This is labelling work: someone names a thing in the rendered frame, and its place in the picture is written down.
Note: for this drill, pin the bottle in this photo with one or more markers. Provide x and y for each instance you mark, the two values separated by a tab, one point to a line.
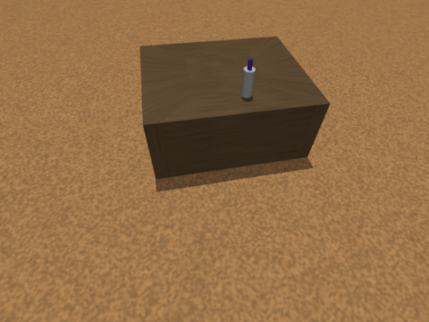
248	80

